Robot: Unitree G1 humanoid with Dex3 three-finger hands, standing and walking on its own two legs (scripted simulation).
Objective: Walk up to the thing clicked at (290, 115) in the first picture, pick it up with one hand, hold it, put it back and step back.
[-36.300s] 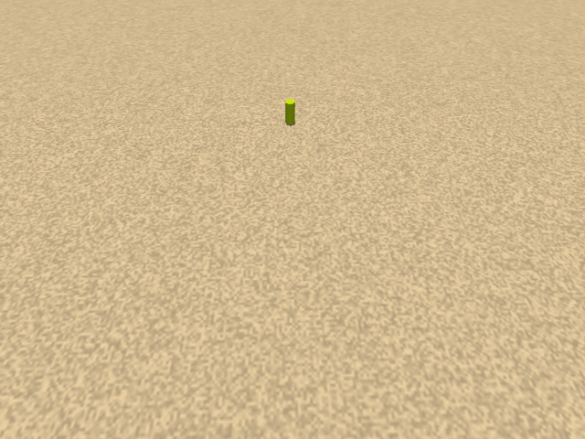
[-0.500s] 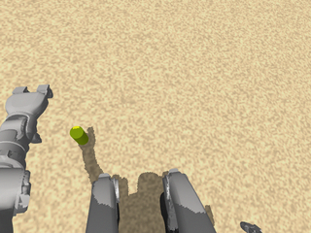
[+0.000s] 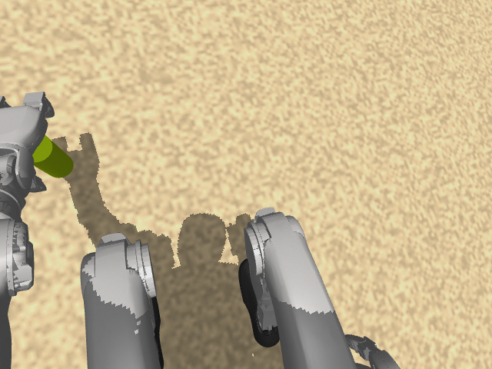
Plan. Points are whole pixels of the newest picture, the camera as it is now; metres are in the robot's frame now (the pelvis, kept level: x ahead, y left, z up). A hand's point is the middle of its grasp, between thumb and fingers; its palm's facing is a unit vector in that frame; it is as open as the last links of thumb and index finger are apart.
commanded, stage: approach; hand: left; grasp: from above
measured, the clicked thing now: (48, 157) +0.49 +0.30 -0.31
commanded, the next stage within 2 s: close in in 0.18 s
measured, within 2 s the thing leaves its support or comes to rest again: neither
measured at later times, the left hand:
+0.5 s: hand (30, 160) +0.47 +0.30 -0.23, palm faces -0.46 -0.09 -0.88, open 13.9 cm
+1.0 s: hand (47, 163) +0.47 +0.29 -0.27, palm faces -0.43 -0.09 -0.90, open 14.0 cm
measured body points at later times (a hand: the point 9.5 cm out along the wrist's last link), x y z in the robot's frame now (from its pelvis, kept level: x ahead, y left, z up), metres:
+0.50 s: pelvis +0.01 +0.00 -0.05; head +0.26 +0.07 +0.32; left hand +0.49 +0.30 -0.18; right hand +0.07 -0.28 -0.15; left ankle +0.08 +0.13 -0.34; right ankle +0.10 -0.14 -0.34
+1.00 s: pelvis +0.00 +0.00 -0.07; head +0.26 +0.08 +0.29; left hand +0.49 +0.29 -0.22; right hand +0.04 -0.28 -0.15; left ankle +0.08 +0.13 -0.34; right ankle +0.10 -0.14 -0.34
